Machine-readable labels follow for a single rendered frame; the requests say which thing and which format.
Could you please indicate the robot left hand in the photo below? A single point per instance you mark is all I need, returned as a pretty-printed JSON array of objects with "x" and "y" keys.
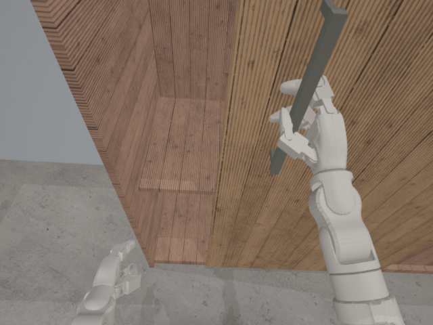
[{"x": 125, "y": 279}]

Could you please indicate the wardrobe door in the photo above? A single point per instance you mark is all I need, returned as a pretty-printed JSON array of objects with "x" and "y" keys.
[
  {"x": 381, "y": 74},
  {"x": 423, "y": 256}
]

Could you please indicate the robot right hand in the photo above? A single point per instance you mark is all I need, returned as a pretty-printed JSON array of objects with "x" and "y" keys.
[{"x": 326, "y": 132}]

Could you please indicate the left robot forearm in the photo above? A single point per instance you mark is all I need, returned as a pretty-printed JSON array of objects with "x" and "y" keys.
[{"x": 97, "y": 307}]

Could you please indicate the handle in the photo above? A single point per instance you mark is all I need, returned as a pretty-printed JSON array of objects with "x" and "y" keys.
[{"x": 335, "y": 18}]

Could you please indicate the right robot forearm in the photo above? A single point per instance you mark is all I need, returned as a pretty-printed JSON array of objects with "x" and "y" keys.
[{"x": 361, "y": 294}]

